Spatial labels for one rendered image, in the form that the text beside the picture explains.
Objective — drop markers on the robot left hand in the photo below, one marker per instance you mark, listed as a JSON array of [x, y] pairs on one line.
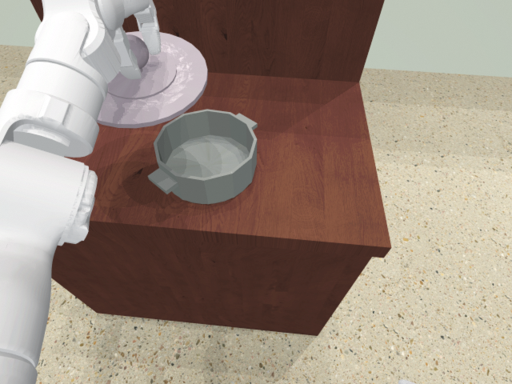
[[145, 13]]

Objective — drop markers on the table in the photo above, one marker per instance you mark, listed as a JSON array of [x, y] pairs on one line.
[[281, 255]]

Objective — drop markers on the left robot upper arm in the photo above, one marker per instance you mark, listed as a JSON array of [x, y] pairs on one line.
[[45, 200]]

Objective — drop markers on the knob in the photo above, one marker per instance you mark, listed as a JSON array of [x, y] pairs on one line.
[[139, 49]]

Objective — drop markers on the lid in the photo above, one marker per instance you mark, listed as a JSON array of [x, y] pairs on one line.
[[171, 83]]

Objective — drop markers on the pot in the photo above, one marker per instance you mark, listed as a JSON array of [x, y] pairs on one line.
[[206, 156]]

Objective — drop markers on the robot left forearm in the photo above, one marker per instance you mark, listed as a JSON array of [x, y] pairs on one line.
[[56, 104]]

